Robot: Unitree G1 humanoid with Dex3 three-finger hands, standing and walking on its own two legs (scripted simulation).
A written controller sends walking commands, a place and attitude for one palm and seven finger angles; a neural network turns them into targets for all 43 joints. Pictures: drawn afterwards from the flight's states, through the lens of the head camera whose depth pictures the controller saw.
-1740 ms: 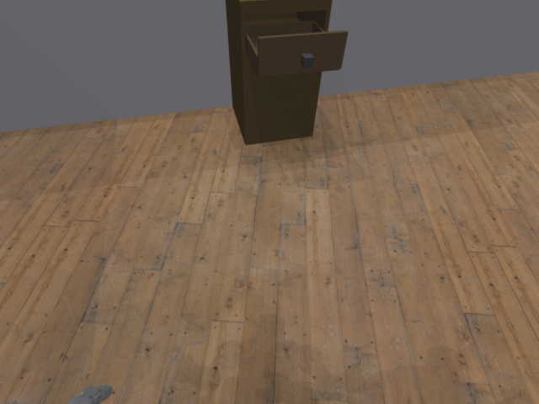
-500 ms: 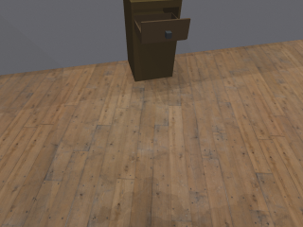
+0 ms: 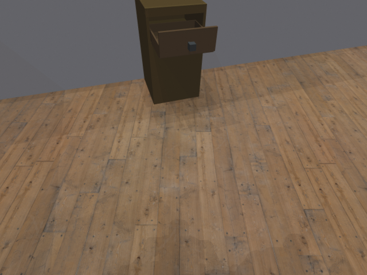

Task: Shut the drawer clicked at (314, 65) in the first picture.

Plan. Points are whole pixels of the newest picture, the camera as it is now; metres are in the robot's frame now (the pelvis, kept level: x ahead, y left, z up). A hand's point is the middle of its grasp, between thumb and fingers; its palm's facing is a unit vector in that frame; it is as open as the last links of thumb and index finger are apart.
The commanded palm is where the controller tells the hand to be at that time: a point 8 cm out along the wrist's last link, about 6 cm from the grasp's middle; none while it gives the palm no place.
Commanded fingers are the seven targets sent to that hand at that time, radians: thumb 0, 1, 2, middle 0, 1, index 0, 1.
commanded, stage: walk to a spot facing it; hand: left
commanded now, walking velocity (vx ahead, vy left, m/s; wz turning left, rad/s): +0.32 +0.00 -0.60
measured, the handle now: (190, 45) +1.43 +0.07 -0.12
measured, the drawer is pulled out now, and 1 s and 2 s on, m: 0.26 0.26 0.26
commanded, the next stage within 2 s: none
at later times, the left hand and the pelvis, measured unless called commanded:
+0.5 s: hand out of the picture +0.12 +0.13 -0.16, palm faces -0.13 -0.98 -0.16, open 7.4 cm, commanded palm none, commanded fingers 0.00 0.90 0.90 -0.20 -0.30 -0.20 -0.30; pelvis +0.15 -0.04 +0.00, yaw -13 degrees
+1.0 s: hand (158, 161) +0.52 +0.13 -0.17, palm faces -0.37 -0.91 -0.17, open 7.4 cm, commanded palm none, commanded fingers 0.00 0.90 0.90 -0.20 -0.30 -0.20 -0.30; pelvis +0.38 -0.01 +0.00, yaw -25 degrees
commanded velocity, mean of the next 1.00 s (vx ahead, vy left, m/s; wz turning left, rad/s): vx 0.36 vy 0.00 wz -0.36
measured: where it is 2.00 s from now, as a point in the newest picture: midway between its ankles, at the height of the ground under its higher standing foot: (227, 194)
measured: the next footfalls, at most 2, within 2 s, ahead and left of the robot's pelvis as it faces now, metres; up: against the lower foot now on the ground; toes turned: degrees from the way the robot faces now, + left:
left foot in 0.66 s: +0.40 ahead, +0.05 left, +0.00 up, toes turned -10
right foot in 1.26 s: +0.56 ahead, -0.23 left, +0.00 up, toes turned -39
